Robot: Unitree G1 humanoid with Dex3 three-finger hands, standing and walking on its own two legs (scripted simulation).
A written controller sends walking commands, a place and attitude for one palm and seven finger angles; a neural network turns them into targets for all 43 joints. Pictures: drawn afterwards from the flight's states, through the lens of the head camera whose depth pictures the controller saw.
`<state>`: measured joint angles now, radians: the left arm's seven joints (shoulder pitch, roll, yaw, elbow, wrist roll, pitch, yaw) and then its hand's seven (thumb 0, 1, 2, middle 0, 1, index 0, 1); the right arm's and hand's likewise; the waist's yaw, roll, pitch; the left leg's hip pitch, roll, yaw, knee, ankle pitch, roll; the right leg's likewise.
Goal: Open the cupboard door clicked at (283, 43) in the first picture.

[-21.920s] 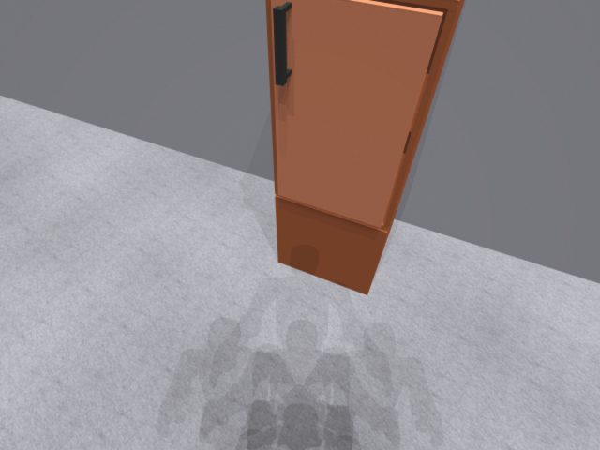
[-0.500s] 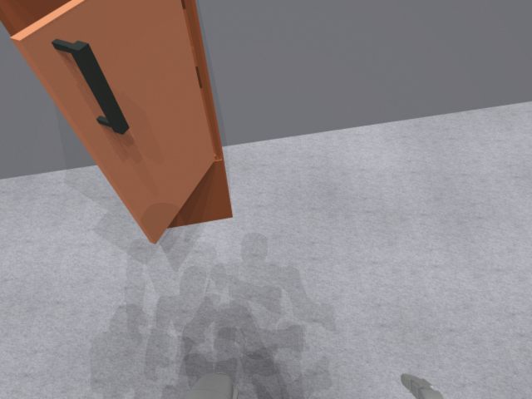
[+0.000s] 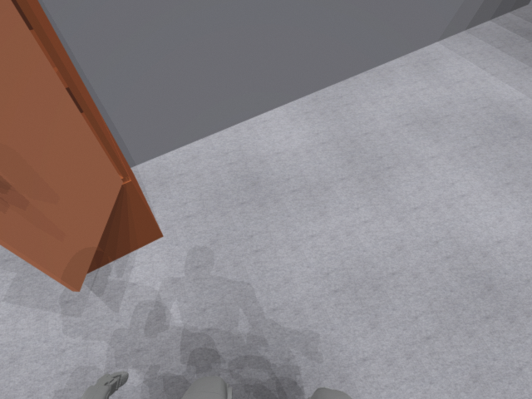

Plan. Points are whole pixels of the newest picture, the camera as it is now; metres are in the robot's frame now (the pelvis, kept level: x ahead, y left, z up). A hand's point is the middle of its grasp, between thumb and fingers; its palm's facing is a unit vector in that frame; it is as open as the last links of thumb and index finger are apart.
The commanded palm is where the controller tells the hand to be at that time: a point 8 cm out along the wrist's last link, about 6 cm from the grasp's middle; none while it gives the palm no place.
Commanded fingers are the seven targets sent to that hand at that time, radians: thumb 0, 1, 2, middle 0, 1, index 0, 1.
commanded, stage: walk to a spot facing it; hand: left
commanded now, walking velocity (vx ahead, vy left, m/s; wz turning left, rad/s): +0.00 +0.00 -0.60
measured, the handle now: out of the picture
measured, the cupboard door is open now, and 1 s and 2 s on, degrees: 55 55 55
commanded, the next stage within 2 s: turn to face it in 1.72 s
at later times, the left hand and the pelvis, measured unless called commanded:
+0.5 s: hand (223, 305) +0.28 +0.10 -0.14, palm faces -0.40 -0.90 -0.19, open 7.4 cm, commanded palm none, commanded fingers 0.00 0.90 0.90 -0.20 -0.30 -0.20 -0.30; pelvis +0.08 -0.03 +0.01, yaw -20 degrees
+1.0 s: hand (269, 247) +0.41 +0.02 -0.15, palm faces -0.51 -0.85 -0.14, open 7.4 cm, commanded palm none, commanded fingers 0.00 0.90 0.90 -0.20 -0.30 -0.20 -0.30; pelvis +0.26 -0.11 +0.02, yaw -34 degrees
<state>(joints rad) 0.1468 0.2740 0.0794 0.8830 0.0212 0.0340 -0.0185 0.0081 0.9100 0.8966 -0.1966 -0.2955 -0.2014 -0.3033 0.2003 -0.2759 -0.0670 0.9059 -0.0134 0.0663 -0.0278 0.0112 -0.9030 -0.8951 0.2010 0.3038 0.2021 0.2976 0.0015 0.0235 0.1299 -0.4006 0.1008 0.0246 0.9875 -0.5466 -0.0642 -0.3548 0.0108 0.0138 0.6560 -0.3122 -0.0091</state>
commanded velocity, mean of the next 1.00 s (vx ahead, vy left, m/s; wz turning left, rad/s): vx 0.32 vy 0.00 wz -0.46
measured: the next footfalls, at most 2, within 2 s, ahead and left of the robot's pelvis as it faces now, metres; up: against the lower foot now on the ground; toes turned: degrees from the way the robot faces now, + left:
left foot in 0.16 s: +0.08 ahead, +0.13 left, +0.00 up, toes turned -4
right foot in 0.52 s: +0.11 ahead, -0.18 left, +0.00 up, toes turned -26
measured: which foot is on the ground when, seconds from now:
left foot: up 0.00-0.14, down 0.16-0.50, up 0.52-0.80, down 0.82-1.00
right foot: down 0.00-0.16, up 0.18-0.50, down 0.52-0.82, up 0.84-1.00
